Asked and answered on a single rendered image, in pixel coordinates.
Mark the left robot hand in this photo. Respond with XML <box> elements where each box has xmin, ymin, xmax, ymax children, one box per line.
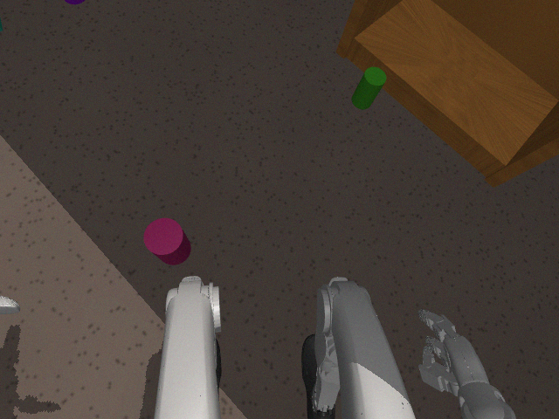
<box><xmin>0</xmin><ymin>295</ymin><xmax>20</xmax><ymax>314</ymax></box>

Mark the bookshelf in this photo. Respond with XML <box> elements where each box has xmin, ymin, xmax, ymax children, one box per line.
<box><xmin>336</xmin><ymin>0</ymin><xmax>559</xmax><ymax>188</ymax></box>

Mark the right robot arm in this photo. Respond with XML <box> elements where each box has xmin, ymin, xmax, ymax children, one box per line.
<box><xmin>458</xmin><ymin>382</ymin><xmax>516</xmax><ymax>419</ymax></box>

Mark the right robot hand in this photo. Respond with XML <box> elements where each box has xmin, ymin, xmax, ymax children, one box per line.
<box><xmin>418</xmin><ymin>309</ymin><xmax>490</xmax><ymax>396</ymax></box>

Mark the right robot foot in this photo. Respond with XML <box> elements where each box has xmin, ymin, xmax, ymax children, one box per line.
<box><xmin>301</xmin><ymin>334</ymin><xmax>335</xmax><ymax>419</ymax></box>

